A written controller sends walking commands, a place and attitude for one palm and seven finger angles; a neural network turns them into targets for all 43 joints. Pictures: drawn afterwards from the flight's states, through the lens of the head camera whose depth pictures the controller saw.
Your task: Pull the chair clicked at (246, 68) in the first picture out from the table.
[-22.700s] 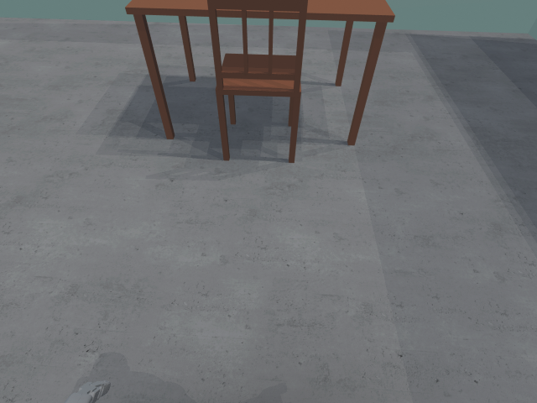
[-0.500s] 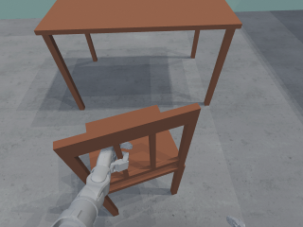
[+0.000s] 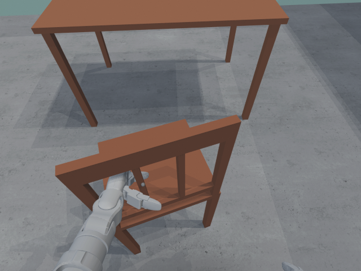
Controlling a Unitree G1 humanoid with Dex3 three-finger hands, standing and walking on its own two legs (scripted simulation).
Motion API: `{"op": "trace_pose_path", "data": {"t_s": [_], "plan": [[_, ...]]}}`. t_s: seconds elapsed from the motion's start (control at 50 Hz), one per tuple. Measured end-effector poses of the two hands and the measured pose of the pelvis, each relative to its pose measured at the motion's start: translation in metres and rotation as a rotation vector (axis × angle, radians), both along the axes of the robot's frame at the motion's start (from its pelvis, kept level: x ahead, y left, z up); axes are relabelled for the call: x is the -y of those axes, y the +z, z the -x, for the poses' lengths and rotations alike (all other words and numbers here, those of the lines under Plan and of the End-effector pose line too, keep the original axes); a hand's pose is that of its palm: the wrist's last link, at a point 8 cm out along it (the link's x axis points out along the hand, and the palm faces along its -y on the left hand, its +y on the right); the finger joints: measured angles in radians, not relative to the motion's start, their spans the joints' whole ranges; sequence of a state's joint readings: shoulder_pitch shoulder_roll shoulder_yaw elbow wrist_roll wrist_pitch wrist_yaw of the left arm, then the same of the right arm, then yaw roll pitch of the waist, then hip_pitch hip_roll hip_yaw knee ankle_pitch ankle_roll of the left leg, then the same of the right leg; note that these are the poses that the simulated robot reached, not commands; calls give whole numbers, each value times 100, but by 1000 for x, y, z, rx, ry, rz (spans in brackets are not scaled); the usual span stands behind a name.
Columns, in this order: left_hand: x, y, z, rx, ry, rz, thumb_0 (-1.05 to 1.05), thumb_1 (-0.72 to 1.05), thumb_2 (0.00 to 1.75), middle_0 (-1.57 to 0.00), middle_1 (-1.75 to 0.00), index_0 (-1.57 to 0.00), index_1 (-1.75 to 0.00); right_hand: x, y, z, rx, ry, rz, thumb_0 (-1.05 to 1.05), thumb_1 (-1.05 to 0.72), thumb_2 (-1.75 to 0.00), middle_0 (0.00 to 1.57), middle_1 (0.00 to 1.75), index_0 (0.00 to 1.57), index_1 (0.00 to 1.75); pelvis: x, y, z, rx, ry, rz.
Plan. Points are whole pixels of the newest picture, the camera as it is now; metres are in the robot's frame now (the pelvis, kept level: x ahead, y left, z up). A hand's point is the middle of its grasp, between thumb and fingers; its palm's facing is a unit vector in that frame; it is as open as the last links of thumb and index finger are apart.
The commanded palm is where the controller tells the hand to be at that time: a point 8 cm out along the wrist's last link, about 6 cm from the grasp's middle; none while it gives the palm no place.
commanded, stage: open the thumb and straighten the fingers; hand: left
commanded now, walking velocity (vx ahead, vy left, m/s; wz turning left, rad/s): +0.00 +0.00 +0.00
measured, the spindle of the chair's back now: (143, 188) +0.34 +0.11 -0.09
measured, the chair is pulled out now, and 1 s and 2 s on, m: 0.62 0.62 0.62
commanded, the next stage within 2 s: draw the fingers out of the gap in 0.24 s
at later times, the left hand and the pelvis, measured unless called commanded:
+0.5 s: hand (131, 192) +0.31 +0.12 -0.03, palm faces -0.07 -0.99 -0.13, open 17.5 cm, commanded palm +0.28 +0.16 -0.02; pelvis +0.00 -0.01 -0.01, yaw +1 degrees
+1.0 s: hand (131, 232) +0.22 +0.11 -0.04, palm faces -0.09 -0.99 -0.12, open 17.5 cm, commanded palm +0.20 +0.16 -0.02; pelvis +0.00 -0.01 -0.01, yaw +2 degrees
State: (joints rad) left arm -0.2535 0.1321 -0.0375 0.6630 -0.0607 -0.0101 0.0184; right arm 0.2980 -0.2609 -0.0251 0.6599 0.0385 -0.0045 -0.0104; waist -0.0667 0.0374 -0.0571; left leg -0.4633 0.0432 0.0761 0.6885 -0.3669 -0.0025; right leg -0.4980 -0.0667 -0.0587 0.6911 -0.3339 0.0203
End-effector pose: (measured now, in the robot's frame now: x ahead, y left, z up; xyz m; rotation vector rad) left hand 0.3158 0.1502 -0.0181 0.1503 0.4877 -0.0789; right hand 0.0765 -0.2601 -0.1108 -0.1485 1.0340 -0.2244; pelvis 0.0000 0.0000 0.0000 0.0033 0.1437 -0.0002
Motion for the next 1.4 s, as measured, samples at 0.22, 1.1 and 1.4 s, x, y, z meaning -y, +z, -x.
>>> {"op": "trace_pose_path", "data": {"t_s": [0.22, 1.1, 1.4], "plan": [[-18, 3, 1, 18, 42, -16, -1, -53, 21, -8, -24, -9, -25, -7, -1, -20, 50, 32, -10, 1, -91, -89, 20, 30, 20, 30, 5, -4, -1, -7, 6, 1], [-18, -2, 128, -48, 39, 0, -2, -54, 21, 0, 0, -1, 0, -13, 22, -88, 329, 149, 26, 2, -91, -89, 20, 30, 20, 30, 11, -16, 0, 11, 48, 4], [-29, 45, 147, 343, 153, 143, -2, -54, 20, 0, 0, -1, 0, -17, 9, -89, 359, 152, 23, 2, -91, -89, 20, 30, 20, 30, 14, -31, 4, -23, 54, 12]]}}
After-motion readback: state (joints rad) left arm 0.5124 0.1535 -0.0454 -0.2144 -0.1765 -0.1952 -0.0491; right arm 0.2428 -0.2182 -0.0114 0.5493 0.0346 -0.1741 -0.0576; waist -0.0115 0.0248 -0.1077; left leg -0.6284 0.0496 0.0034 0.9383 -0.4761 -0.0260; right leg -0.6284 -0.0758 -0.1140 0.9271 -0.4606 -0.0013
